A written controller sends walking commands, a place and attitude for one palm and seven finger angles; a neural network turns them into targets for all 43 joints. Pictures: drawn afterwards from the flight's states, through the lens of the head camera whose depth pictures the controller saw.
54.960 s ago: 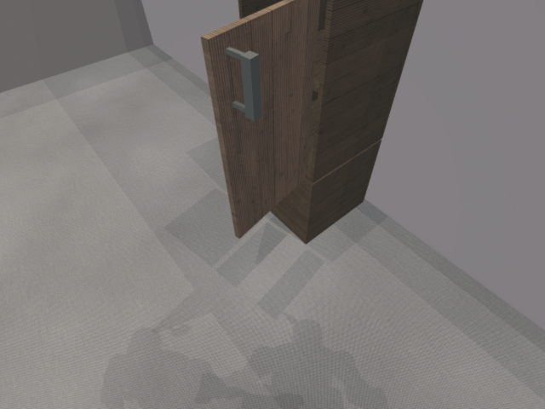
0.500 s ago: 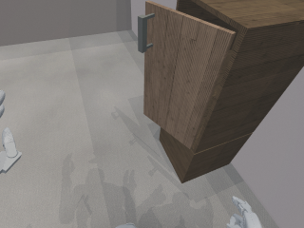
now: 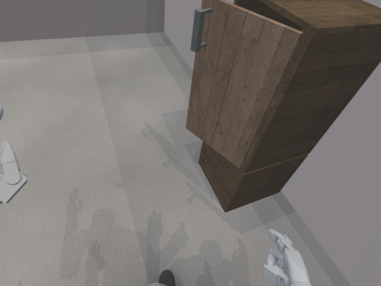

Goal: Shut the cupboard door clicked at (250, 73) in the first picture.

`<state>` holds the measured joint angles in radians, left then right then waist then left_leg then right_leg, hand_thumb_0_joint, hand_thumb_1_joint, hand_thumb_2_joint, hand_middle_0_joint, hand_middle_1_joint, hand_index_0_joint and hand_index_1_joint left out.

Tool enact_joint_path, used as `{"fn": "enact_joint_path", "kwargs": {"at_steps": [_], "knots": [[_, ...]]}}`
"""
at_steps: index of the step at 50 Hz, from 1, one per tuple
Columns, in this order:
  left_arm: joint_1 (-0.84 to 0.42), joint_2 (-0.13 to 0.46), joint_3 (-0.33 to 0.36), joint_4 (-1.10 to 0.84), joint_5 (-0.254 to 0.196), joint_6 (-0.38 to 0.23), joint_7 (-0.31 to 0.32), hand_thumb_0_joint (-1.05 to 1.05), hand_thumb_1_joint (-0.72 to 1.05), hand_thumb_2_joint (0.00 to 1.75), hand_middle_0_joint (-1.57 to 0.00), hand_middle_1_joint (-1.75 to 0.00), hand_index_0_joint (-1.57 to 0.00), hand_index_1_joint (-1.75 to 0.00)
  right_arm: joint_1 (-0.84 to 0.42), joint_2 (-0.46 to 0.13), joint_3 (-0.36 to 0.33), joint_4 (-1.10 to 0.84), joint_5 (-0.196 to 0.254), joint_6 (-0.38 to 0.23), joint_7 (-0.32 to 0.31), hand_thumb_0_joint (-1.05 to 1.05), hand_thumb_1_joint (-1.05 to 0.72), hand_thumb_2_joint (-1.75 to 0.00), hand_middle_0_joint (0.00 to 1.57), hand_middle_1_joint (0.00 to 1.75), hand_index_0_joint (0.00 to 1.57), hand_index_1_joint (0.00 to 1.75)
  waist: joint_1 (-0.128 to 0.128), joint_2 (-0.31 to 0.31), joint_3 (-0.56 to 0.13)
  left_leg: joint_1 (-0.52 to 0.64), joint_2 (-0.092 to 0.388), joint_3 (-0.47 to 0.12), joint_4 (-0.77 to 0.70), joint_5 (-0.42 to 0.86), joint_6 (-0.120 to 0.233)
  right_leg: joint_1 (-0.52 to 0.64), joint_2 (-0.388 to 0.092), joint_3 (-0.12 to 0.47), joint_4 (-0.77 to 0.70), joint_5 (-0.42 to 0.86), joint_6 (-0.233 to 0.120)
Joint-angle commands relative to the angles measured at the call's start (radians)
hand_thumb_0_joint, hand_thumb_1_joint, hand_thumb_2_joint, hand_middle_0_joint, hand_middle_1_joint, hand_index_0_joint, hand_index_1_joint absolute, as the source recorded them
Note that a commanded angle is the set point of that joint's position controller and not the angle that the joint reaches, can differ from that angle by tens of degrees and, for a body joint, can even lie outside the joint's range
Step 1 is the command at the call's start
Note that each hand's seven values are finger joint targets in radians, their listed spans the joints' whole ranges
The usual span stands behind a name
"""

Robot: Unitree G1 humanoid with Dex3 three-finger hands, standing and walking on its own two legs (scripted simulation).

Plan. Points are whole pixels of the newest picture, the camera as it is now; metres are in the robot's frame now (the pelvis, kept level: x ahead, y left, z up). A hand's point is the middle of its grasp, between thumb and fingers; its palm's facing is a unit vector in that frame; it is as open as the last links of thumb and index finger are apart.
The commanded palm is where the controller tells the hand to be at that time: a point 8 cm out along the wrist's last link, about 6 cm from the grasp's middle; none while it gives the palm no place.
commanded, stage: stop stepping back and stand still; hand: left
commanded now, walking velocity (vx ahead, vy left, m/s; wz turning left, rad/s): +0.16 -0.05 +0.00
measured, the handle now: (202, 30) +0.84 +0.06 +0.17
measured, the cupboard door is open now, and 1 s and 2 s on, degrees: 24 24 24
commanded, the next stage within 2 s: none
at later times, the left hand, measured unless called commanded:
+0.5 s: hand out of the picture +0.05 +0.27 +0.19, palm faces +0.27 -0.81 -0.52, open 7.4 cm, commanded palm +0.02 +0.33 +0.19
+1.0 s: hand out of the picture +0.00 +0.29 +0.19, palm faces +0.42 -0.77 -0.49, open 7.4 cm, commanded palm -0.06 +0.34 +0.19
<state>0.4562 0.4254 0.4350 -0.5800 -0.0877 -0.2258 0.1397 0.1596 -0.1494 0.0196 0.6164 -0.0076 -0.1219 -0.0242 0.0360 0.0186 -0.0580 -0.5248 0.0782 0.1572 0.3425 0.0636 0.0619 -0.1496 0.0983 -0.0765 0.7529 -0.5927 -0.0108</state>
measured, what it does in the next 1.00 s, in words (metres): walks backwards: right foot, then left foot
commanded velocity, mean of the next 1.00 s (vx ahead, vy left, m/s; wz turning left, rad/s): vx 0.27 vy -0.06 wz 0.00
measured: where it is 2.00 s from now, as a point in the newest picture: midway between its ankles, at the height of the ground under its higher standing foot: outside the picture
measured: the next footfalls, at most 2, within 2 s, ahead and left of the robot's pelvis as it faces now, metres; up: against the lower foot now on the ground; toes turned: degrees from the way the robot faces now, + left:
right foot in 0.08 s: -0.15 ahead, -0.11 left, +0.00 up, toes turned -6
left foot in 0.20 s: +0.09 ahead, +0.07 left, +0.00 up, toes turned -2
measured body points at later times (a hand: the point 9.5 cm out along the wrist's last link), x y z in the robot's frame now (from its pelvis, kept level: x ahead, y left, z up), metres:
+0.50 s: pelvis -0.16 +0.04 +0.00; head -0.17 +0.07 +0.45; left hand +0.03 +0.31 +0.22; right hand -0.06 -0.22 -0.09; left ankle -0.08 +0.13 -0.65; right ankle -0.10 -0.03 -0.73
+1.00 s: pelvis -0.22 +0.05 -0.01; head -0.20 +0.04 +0.44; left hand -0.03 +0.33 +0.21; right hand -0.10 -0.19 -0.12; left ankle -0.22 +0.19 -0.66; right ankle -0.24 -0.02 -0.73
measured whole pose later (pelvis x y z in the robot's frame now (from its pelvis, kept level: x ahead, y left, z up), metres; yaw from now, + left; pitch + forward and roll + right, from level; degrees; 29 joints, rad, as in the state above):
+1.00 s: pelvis -0.22 +0.05 -0.01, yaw -4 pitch +0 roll +0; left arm 0.52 0.41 0.43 -0.54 -0.01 -0.21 0.17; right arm 0.26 -0.19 0.00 0.71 0.00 -0.04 -0.06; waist 0.02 0.01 0.02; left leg -0.51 0.04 -0.02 1.13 -0.46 0.00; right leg -0.27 0.02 -0.12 0.63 -0.37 -0.08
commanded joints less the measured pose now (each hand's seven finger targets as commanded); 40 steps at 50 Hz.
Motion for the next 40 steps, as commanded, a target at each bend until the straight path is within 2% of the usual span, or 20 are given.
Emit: {"fn": "enact_joint_path", "kwargs": {"at_steps": [1, 3, 5, 7, 9, 10, 12, 15, 18, 20, 21, 22, 24, 28, 31, 33, 34, 35, 37, 40], "knots": [[-0.003, 0.199, 0.113, -0.164, -0.010, -0.043, 0.010, 0.00, 0.90, 0.90, -0.20, -0.30, -0.20, -0.30, 0.004, -0.153, -0.071, -0.105, 0.011, -0.025, -0.006, 0.00, -0.90, -0.90, 0.20, 0.30, 0.20, 0.30, -0.022, 0.102, -0.177, 0.414, 0.020, -0.049, 0.027, -0.426, -0.251, -0.095, -0.080, 0.033, -0.503, 0.011, -0.092], [0.014, 0.262, 0.152, -0.225, -0.010, -0.051, 0.020, 0.00, 0.90, 0.90, -0.20, -0.30, -0.20, -0.30, -0.003, -0.143, -0.062, -0.082, 0.009, -0.004, -0.015, 0.00, -0.90, -0.90, 0.20, 0.30, 0.20, 0.30, -0.025, -0.169, -0.104, 0.440, -0.055, -0.081, 0.501, -0.351, -0.145, -0.332, -0.345, 0.225, -0.601, 0.213, -0.163], [-0.005, 0.349, 0.235, -0.276, -0.011, -0.046, 0.029, 0.00, 0.90, 0.90, -0.20, -0.30, -0.20, -0.30, -0.032, -0.140, -0.043, -0.130, 0.000, 0.001, -0.011, 0.00, -0.90, -0.90, 0.20, 0.30, 0.20, 0.30, -0.021, -0.117, -0.139, 0.207, -0.022, -0.136, 0.619, -0.398, -0.106, -0.130, -0.431, 0.238, -0.501, 0.497, -0.235], [-0.065, 0.250, 0.153, -0.213, -0.015, 0.015, 0.006, 0.00, 0.90, 0.90, -0.20, -0.30, -0.20, -0.30, -0.046, -0.166, -0.074, -0.131, 0.045, 0.003, -0.032, 0.00, -0.90, -0.90, 0.20, 0.30, 0.20, 0.30, -0.051, -0.225, -0.009, 0.220, -0.020, -0.195, 0.441, -0.336, -0.075, -0.172, -0.311, 0.159, -0.394, 0.321, -0.152], [-0.079, 0.217, 0.119, -0.143, -0.001, 0.038, 0.016, 0.00, 0.90, 0.90, -0.20, -0.30, -0.20, -0.30, -0.016, -0.207, -0.059, -0.114, 0.036, 0.007, -0.061, 0.00, -0.90, -0.90, 0.20, 0.30, 0.20, 0.30, -0.095, 0.189, 0.062, 0.393, 0.018, -0.301, 0.120, -0.277, -0.038, -0.319, -0.140, 0.025, -0.080, 0.253, -0.037], [-0.129, 0.223, 0.109, -0.120, -0.002, 0.032, 0.016, 0.00, 0.90, 0.90, -0.20, -0.30, -0.20, -0.30, -0.024, -0.219, -0.052, -0.125, 0.024, 0.000, -0.063, 0.00, -0.90, -0.90, 0.20, 0.30, 0.20, 0.30, -0.084, 0.406, 0.075, 0.341, 0.139, -0.539, -0.079, -0.377, 0.002, -0.308, -0.037, 0.023, 0.082, 0.104, 0.001], [-0.192, 0.278, 0.121, -0.067, 0.018, 0.012, 0.018, 0.00, 0.90, 0.90, -0.20, -0.30, -0.20, -0.30, -0.038, -0.194, -0.032, -0.121, 0.018, -0.026, -0.061, 0.00, -0.90, -0.90, 0.20, 0.30, 0.20, 0.30, -0.059, 0.294, 0.088, 0.194, 0.207, -0.683, -0.265, -0.831, -0.038, -0.258, -0.036, 0.103, 0.209, 0.041, -0.019], [-0.062, 0.197, 0.098, -0.123, 0.008, 0.030, 0.013, 0.00, 0.90, 0.90, -0.20, -0.30, -0.20, -0.30, -0.061, -0.199, -0.066, -0.145, 0.003, -0.018, -0.050, 0.00, -0.90, -0.90, 0.20, 0.30, 0.20, 0.30, -0.004, 0.204, 0.004, 0.029, 0.117, -0.400, -0.375, -0.813, -0.272, 0.007, 0.057, -0.034, 0.169, 0.082, -0.036], [0.155, 0.189, 0.103, -0.200, 0.012, 0.032, 0.011, 0.00, 0.90, 0.90, -0.20, -0.30, -0.20, -0.30, -0.060, -0.173, -0.076, -0.180, 0.009, 0.000, -0.030, 0.00, -0.90, -0.90, 0.20, 0.30, 0.20, 0.30, 0.009, 0.300, -0.067, -0.142, -0.023, -0.107, -0.150, -0.724, -0.251, 0.301, 0.071, -0.130, -0.099, 0.060, -0.066], [0.228, 0.244, 0.137, -0.228, 0.037, 0.028, 0.014, 0.00, 0.90, 0.90, -0.20, -0.30, -0.20, -0.30, -0.024, -0.147, -0.075, -0.166, 0.037, 0.026, -0.021, 0.00, -0.90, -0.90, 0.20, 0.30, 0.20, 0.30, -0.002, -0.198, -0.017, -0.073, -0.142, 0.023, 0.602, -0.585, -0.123, -0.042, -0.245, 0.261, -0.449, -0.104, -0.172], [0.143, 0.243, 0.130, -0.285, 0.038, 0.014, 0.009, 0.00, 0.90, 0.90, -0.20, -0.30, -0.20, -0.30, -0.038, -0.181, -0.095, -0.157, 0.038, 0.030, -0.029, 0.00, -0.90, -0.90, 0.20, 0.30, 0.20, 0.30, -0.024, -0.296, 0.071, -0.117, -0.117, -0.154, 0.952, -0.551, -0.091, -0.312, -0.455, 0.566, -0.602, -0.175, -0.234], [0.063, 0.306, 0.211, -0.298, 0.043, -0.004, 0.018, 0.00, 0.90, 0.90, -0.20, -0.30, -0.20, -0.30, -0.013, -0.190, -0.096, -0.130, 0.011, 0.031, -0.035, 0.00, -0.90, -0.90, 0.20, 0.30, 0.20, 0.30, -0.060, -0.205, 0.078, -0.130, -0.087, -0.197, 1.081, -0.481, -0.093, -0.398, -0.494, 0.593, -0.640, -0.191, -0.275], [-0.110, 0.352, 0.258, -0.219, 0.057, -0.039, 0.032, 0.00, 0.90, 0.90, -0.20, -0.30, -0.20, -0.30, 0.002, -0.124, -0.072, -0.123, -0.015, 0.041, -0.036, 0.00, -0.90, -0.90, 0.20, 0.30, 0.20, 0.30, -0.097, -0.176, -0.063, 0.055, -0.011, -0.146, 1.007, -0.461, -0.081, -0.465, -0.397, 0.301, -0.562, -0.256, -0.154], [-0.128, 0.236, 0.154, -0.023, 0.063, -0.010, 0.052, 0.00, 0.90, 0.90, -0.20, -0.30, -0.20, -0.30, -0.028, -0.174, -0.083, -0.108, 0.002, 0.011, -0.078, 0.00, -0.90, -0.90, 0.20, 0.30, 0.20, 0.30, -0.058, -0.100, 0.052, 0.172, -0.005, -0.060, 0.607, -0.560, -0.042, -0.476, -0.371, 0.300, -0.560, -0.355, -0.172], [-0.159, 0.186, 0.075, -0.040, 0.058, -0.022, 0.060, 0.00, 0.90, 0.90, -0.20, -0.30, -0.20, -0.30, 0.044, -0.184, -0.063, -0.094, 0.003, -0.017, -0.087, 0.00, -0.90, -0.90, 0.20, 0.30, 0.20, 0.30, -0.102, 0.127, -0.011, 0.354, -0.080, -0.032, 0.078, -0.577, -0.017, -0.321, -0.186, 0.081, -0.158, -0.059, -0.067], [-0.159, 0.182, 0.070, -0.107, 0.069, -0.055, 0.049, 0.00, 0.90, 0.90, -0.20, -0.30, -0.20, -0.30, 0.003, -0.210, -0.073, -0.143, 0.010, -0.034, -0.071, 0.00, -0.90, -0.90, 0.20, 0.30, 0.20, 0.30, -0.077, 0.404, 0.117, 0.298, 0.306, -0.647, -0.167, -0.833, 0.134, -0.571, -0.100, 0.043, 0.352, 0.132, 0.016], [-0.142, 0.222, 0.114, -0.089, 0.083, -0.066, 0.034, 0.00, 0.90, 0.90, -0.20, -0.30, -0.20, -0.30, -0.017, -0.202, -0.076, -0.153, 0.012, -0.031, -0.058, 0.00, -0.90, -0.90, 0.20, 0.30, 0.20, 0.30, -0.062, 0.193, 0.155, 0.184, 0.346, -0.674, -0.202, -0.750, 0.185, -0.543, -0.118, 0.115, 0.443, 0.239, 0.018], [0.058, 0.203, 0.159, 0.064, 0.105, -0.028, 0.026, 0.00, 0.90, 0.90, -0.20, -0.30, -0.20, -0.30, -0.061, -0.225, -0.127, -0.154, 0.023, -0.004, -0.051, 0.00, -0.90, -0.90, 0.20, 0.30, 0.20, 0.30, 0.000, 0.030, 0.018, 0.172, 0.260, -0.353, -0.066, -0.437, 0.113, -0.365, -0.091, 0.071, 0.496, 0.276, 0.033], [0.031, 0.215, 0.153, -0.078, 0.073, -0.034, 0.016, 0.00, 0.90, 0.90, -0.20, -0.30, -0.20, -0.30, -0.036, -0.190, -0.096, -0.155, 0.019, 0.001, -0.028, 0.00, -0.90, -0.90, 0.20, 0.30, 0.20, 0.30, -0.047, 0.154, 0.097, 0.097, 0.244, -0.471, -0.141, -0.700, 0.134, -0.451, -0.125, 0.057, 0.366, 0.315, 0.027], [-0.005, 0.185, 0.105, -0.131, 0.069, -0.040, 0.023, 0.00, 0.90, 0.90, -0.20, -0.30, -0.20, -0.30, -0.049, -0.183, -0.079, -0.149, 0.010, 0.012, -0.041, 0.00, -0.90, -0.90, 0.20, 0.30, 0.20, 0.30, -0.043, 0.204, 0.158, -0.071, 0.210, -0.322, -0.118, -0.770, 0.090, -0.154, -0.101, 0.000, 0.054, 0.246, 0.013]]}}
